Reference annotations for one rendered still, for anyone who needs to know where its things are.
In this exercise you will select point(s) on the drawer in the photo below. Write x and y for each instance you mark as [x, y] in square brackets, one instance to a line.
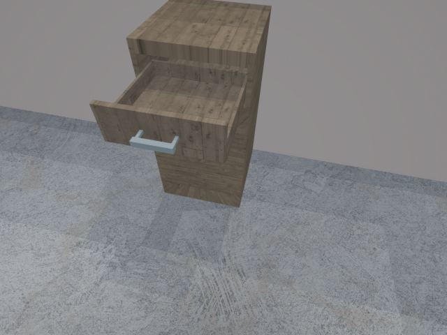
[202, 105]

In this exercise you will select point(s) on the cabinet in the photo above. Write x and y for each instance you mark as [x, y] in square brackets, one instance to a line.
[217, 34]

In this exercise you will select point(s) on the handle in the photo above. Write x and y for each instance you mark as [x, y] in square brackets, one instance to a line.
[153, 145]

